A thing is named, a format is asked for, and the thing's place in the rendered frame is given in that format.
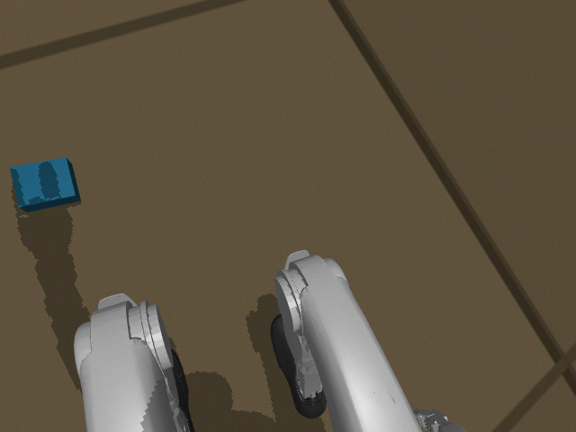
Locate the right robot hand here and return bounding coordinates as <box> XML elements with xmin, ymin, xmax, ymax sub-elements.
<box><xmin>412</xmin><ymin>409</ymin><xmax>467</xmax><ymax>432</ymax></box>

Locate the small box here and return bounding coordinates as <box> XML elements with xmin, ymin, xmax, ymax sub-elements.
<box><xmin>10</xmin><ymin>157</ymin><xmax>81</xmax><ymax>212</ymax></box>

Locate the left robot foot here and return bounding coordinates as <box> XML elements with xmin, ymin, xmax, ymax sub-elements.
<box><xmin>171</xmin><ymin>348</ymin><xmax>195</xmax><ymax>432</ymax></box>

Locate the right robot foot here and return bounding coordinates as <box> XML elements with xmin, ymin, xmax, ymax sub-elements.
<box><xmin>271</xmin><ymin>314</ymin><xmax>327</xmax><ymax>419</ymax></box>

